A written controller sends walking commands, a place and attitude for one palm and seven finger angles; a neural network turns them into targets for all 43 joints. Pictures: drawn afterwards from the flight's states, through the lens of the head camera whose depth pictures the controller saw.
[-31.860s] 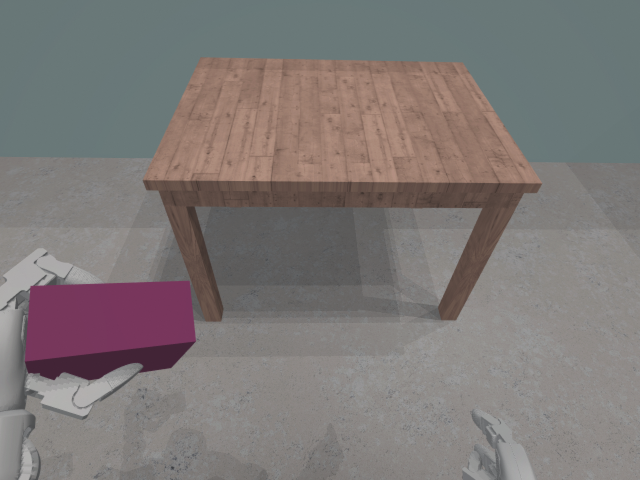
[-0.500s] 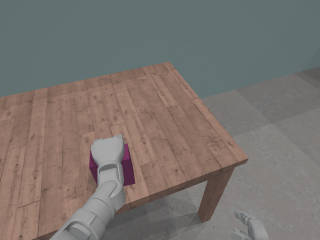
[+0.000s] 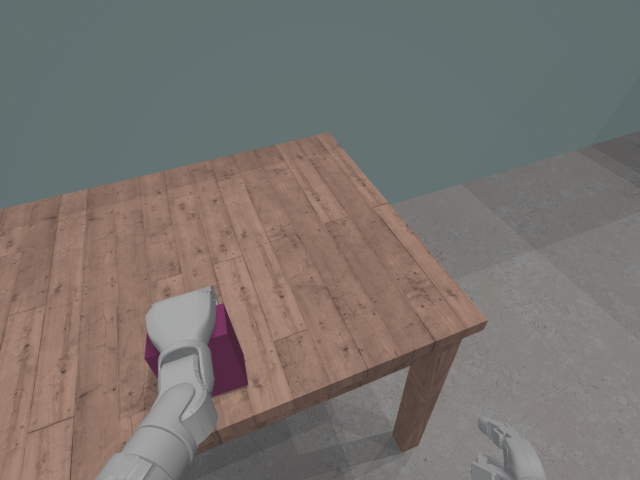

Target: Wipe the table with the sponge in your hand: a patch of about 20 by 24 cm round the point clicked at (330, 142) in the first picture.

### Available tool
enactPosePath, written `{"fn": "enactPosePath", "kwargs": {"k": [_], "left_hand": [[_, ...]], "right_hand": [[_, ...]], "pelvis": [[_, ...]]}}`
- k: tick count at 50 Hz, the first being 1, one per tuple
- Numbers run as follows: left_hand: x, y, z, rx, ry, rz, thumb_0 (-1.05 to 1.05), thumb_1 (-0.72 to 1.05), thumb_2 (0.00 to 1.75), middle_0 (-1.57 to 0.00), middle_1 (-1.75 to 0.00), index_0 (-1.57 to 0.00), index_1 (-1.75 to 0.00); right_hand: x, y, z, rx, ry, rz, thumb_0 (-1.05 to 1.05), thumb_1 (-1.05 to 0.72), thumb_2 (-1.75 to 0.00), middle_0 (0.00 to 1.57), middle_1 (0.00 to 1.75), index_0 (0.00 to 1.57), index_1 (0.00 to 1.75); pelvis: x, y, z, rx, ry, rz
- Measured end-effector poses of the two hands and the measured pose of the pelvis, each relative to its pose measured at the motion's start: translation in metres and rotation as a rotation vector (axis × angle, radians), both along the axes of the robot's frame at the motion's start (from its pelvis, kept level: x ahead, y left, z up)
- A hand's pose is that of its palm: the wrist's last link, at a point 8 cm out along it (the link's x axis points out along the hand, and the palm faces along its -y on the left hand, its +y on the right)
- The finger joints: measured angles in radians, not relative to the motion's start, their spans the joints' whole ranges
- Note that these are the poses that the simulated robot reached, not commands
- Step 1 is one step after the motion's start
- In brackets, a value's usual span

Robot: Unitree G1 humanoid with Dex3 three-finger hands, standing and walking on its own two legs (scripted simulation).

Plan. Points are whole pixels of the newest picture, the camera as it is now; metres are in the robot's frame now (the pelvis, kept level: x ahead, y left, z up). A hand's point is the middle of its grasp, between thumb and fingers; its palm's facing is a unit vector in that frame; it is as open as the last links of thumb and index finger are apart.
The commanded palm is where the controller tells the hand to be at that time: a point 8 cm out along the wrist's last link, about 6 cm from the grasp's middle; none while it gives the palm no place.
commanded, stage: slide back across to the middle lane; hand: left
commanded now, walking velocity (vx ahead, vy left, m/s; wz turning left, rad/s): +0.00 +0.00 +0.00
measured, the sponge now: (204, 364) +0.29 +0.21 -0.05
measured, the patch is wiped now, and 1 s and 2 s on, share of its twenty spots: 1.00 1.00 1.00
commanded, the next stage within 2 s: wipe forward along the middle lane in 0.22 s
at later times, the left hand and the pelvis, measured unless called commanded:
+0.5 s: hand (171, 356) +0.28 +0.24 -0.01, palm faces -0.09 -0.09 -0.99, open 10.3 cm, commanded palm +0.26 +0.25 +0.03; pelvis +0.00 +0.00 +0.00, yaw +1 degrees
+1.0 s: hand (166, 325) +0.33 +0.27 -0.01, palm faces -0.13 +0.00 -0.99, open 10.2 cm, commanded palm +0.31 +0.27 +0.02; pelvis -0.04 -0.01 -0.02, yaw +1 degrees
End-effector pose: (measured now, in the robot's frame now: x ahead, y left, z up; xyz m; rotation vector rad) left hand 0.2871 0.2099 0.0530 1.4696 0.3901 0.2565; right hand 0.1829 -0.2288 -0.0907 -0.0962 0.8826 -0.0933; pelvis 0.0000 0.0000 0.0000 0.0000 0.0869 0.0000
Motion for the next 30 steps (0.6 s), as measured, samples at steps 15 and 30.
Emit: {"fn": "enactPosePath", "kwargs": {"k": [15,30], "left_hand": [[-0.024,0.021,-0.001,-0.003,-0.012,0.019,-0.01,-0.52,1.07,-0.68,-1.36,-0.7,-1.38],[-0.012,0.032,-0.004,0.029,0.032,-0.002,-0.01,-0.55,1.07,-0.73,-1.31,-0.74,-1.33]], "right_hand": [[0.025,0.004,0.01,0.001,-0.073,0.031,0.02,-0.9,-0.9,0.2,0.3,0.2,0.3],[-0.002,0.001,-0.007,-0.038,-0.009,0.024,0.01,-0.9,-0.9,0.2,0.3,0.2,0.3]], "pelvis": [[0.004,-0.003,0.001,0.002,-0.008,-0.004],[-0.011,-0.003,-0.003,-0.002,0.022,0.018]]}}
